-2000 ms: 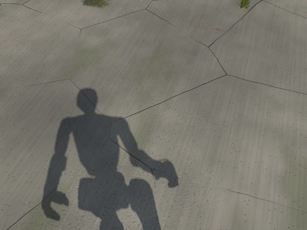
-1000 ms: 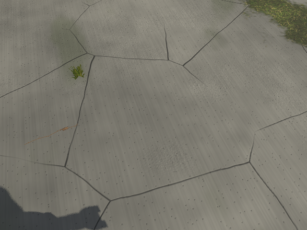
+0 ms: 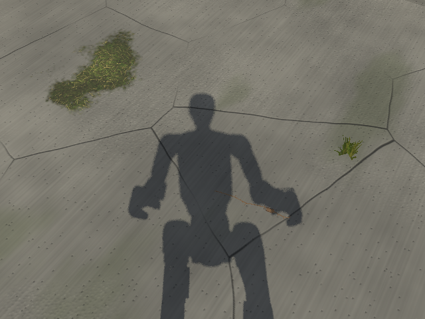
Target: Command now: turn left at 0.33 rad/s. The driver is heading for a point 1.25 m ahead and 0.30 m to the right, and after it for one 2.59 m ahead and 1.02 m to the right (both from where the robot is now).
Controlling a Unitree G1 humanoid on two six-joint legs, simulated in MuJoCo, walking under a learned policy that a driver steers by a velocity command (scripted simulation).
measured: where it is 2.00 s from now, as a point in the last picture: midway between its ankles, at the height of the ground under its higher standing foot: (316, 144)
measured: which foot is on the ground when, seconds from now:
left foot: up 0.00-0.10, down 0.12-0.58, up 0.60-1.00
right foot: down 0.00-0.12, up 0.14-0.56, down 0.58-1.00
